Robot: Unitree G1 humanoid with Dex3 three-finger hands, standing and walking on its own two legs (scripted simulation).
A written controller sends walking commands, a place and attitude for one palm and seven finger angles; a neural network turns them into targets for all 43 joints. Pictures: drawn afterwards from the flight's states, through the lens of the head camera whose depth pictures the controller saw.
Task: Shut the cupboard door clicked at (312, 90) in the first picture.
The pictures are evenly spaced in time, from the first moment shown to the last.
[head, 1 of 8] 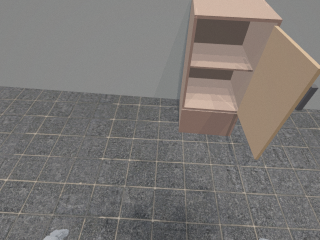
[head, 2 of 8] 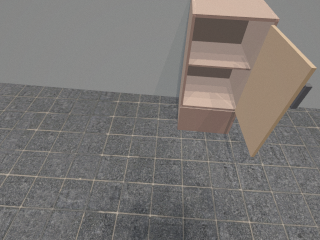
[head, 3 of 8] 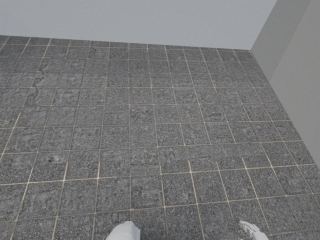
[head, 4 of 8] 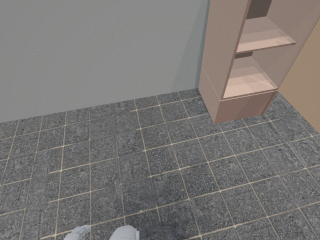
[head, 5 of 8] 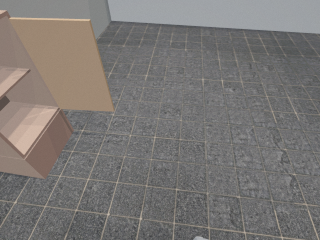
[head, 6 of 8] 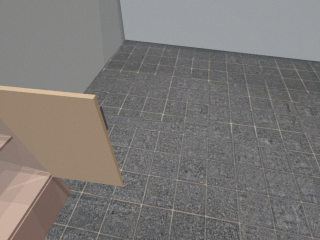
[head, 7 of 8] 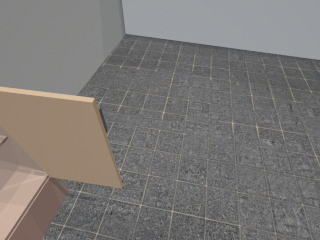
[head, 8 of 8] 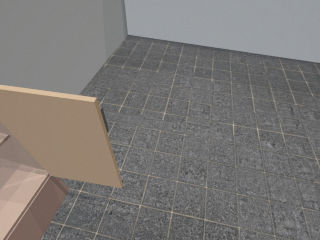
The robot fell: no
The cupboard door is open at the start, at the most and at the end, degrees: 95 95 95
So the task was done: no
